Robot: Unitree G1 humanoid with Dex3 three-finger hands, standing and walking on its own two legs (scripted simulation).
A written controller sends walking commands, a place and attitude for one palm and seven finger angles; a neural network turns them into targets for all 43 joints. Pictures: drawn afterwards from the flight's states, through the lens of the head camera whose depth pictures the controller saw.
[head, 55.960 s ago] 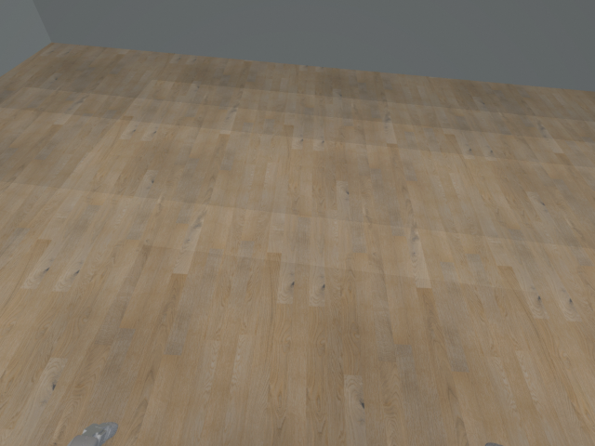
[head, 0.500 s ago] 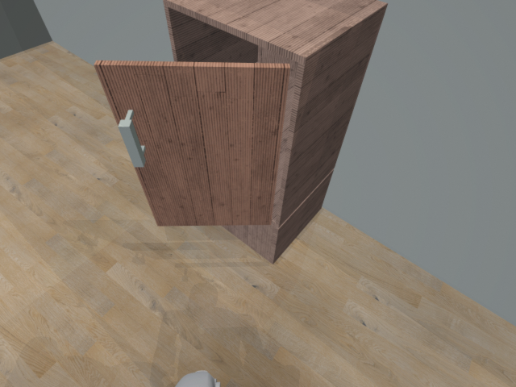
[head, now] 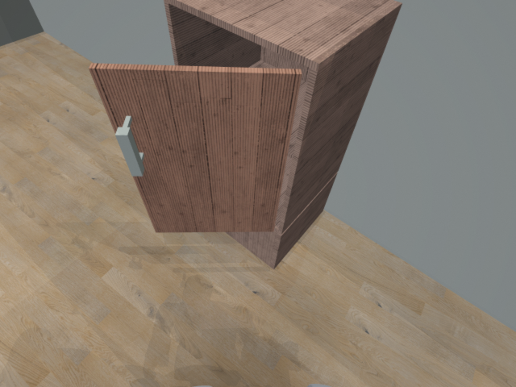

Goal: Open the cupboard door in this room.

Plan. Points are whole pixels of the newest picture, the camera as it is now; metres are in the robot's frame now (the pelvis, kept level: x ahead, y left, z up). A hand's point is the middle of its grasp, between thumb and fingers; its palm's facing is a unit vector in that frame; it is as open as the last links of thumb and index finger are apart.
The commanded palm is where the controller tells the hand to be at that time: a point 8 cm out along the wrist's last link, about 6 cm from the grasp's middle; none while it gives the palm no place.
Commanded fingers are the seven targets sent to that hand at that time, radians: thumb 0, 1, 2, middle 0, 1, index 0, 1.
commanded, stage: come to a stop and stand still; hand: left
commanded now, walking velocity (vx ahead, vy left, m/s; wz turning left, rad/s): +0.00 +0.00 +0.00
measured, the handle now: (133, 146) +0.57 +0.32 -0.03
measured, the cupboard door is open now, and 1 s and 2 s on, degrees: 41 41 41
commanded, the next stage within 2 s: look again from close up in 0.58 s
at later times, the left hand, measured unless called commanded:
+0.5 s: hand out of the picture +0.01 +0.12 -0.18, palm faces +0.07 -0.98 -0.19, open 7.2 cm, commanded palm none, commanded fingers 0.00 0.90 0.90 -0.20 -0.30 -0.20 -0.30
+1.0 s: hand out of the picture -0.03 +0.13 -0.17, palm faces +0.04 -0.98 -0.21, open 7.4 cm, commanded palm none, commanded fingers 0.00 0.90 0.90 -0.20 -0.30 -0.20 -0.30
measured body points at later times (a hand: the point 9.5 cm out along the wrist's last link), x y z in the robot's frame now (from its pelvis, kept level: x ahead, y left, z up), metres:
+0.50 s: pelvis -0.02 -0.06 +0.00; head +0.00 -0.05 +0.45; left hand +0.01 +0.17 -0.16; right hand -0.02 -0.28 -0.16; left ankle -0.03 +0.06 -0.74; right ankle -0.02 -0.16 -0.74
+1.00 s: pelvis -0.02 -0.04 +0.00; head -0.02 -0.05 +0.45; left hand -0.03 +0.18 -0.16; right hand -0.02 -0.26 -0.17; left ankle -0.03 +0.06 -0.74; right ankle -0.02 -0.16 -0.74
